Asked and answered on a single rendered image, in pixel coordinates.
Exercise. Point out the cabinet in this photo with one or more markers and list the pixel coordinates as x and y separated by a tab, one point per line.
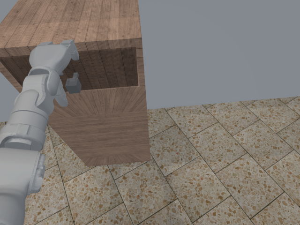
101	126

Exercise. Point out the drawer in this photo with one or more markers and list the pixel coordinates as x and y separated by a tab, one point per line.
97	69

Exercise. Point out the left robot forearm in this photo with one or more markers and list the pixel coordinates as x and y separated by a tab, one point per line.
26	125

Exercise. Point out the robot left hand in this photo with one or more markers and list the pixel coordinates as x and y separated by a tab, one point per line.
56	57

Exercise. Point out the handle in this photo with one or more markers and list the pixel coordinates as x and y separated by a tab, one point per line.
73	85

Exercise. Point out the robot left upper arm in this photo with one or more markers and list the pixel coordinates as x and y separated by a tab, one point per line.
21	173

